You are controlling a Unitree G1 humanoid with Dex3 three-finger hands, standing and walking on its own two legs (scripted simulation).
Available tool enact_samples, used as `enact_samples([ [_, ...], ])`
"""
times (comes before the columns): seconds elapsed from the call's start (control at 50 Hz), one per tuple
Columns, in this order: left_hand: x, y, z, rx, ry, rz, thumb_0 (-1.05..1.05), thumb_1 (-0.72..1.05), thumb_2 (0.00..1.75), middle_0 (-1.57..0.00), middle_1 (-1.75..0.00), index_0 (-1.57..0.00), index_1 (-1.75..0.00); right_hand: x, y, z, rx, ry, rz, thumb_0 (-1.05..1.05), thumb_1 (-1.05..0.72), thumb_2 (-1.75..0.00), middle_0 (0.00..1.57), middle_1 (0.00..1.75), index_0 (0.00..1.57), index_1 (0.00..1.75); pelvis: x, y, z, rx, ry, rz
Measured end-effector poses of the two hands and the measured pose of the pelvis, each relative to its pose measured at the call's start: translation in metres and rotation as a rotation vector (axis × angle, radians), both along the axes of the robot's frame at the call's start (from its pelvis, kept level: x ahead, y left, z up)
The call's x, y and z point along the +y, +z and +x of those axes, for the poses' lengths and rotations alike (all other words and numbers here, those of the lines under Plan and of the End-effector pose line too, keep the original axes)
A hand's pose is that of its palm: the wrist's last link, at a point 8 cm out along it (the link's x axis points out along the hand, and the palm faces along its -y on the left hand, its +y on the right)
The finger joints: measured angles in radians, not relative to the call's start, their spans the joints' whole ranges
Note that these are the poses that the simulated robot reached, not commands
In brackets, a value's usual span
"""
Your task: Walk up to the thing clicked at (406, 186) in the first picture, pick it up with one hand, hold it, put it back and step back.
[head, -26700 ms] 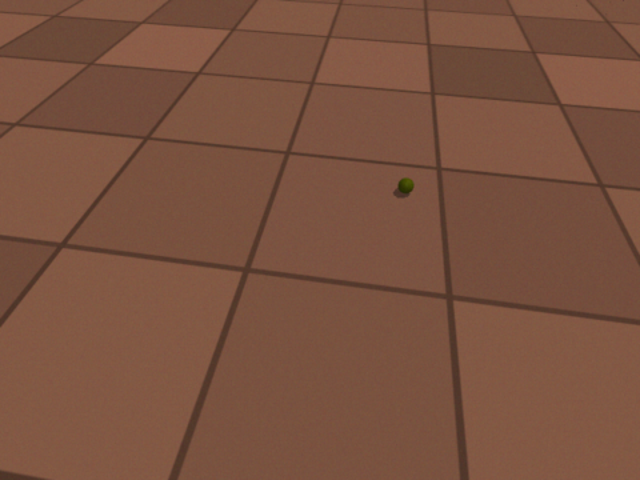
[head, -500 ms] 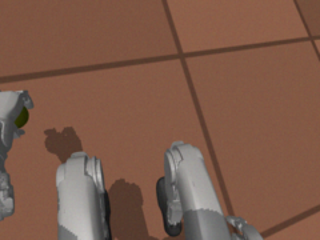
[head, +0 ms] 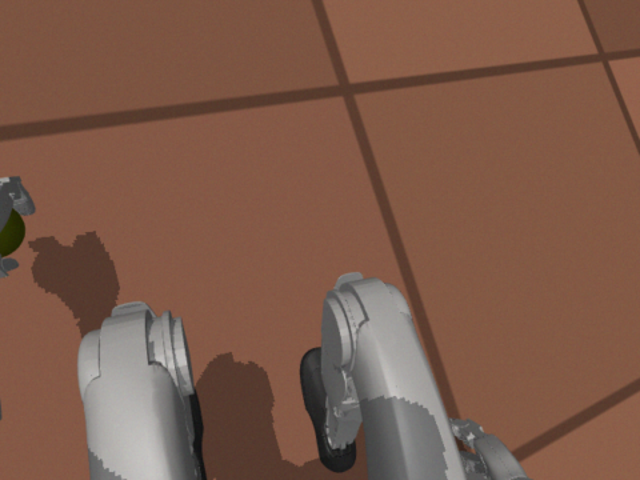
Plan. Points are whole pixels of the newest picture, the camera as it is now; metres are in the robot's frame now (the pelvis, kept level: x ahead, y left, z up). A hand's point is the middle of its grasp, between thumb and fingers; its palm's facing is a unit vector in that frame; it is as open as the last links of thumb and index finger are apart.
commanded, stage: rest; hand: left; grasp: from above
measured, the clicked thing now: out of the picture +0.43 +0.35 -0.20
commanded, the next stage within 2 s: open in 1.52 s
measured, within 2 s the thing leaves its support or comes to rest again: rests again in 1.78 s
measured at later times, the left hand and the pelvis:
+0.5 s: hand (10, 240) +0.42 +0.34 -0.23, palm faces -0.44 -0.15 -0.89, open 9.0 cm; pelvis +0.00 +0.00 -0.02, yaw -3 degrees
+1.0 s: hand (20, 243) +0.42 +0.34 -0.26, palm faces -0.44 -0.15 -0.89, open 9.0 cm; pelvis +0.00 +0.01 -0.03, yaw -4 degrees
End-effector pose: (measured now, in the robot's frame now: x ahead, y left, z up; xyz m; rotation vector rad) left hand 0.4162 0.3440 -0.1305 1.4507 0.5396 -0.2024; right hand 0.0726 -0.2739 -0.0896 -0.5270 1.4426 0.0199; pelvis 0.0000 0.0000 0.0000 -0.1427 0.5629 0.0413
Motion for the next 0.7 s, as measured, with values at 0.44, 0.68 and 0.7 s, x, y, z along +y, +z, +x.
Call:
enact_samples([
  [0.44,-0.001,-0.04,0.009,-0.004,0.029,-0.012,0.0,0.01,0.73,-0.5,-0.83,-0.69,-0.86,0.005,-0.01,-0.005,0.014,0.056,0.007,0.0,-0.9,-0.89,0.21,0.3,0.2,0.3,0.002,-0.022,0.003,-0.041,-0.025,-0.026],
  [0.68,0.001,-0.057,0.006,-0.008,0.034,-0.014,0.0,0.0,0.74,-0.51,-0.83,-0.7,-0.85,0.004,-0.007,-0.006,0.026,0.106,-0.004,0.0,-0.89,-0.89,0.21,0.3,0.2,0.3,0.003,-0.028,0.003,-0.066,-0.034,-0.039],
  [0.7,0.001,-0.058,0.006,-0.008,0.034,-0.014,0.0,0.0,0.74,-0.51,-0.83,-0.7,-0.85,0.004,-0.007,-0.006,0.026,0.109,-0.004,0.0,-0.89,-0.89,0.21,0.3,0.2,0.3,0.003,-0.029,0.003,-0.068,-0.034,-0.04],
])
